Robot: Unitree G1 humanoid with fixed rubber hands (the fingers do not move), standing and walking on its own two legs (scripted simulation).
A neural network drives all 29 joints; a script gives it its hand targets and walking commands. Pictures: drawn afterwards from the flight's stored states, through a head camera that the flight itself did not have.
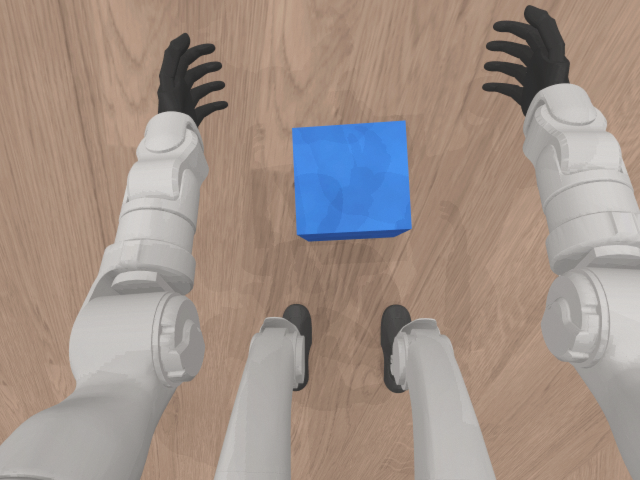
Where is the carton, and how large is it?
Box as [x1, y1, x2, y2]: [292, 121, 411, 241]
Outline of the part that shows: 405,121 292,128 296,227 298,235 309,241 395,236 411,228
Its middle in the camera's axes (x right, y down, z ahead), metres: +0.06 -0.12 +0.84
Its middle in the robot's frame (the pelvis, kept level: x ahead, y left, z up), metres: +0.50 +0.00 -0.51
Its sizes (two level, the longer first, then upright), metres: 0.210 0.200 0.250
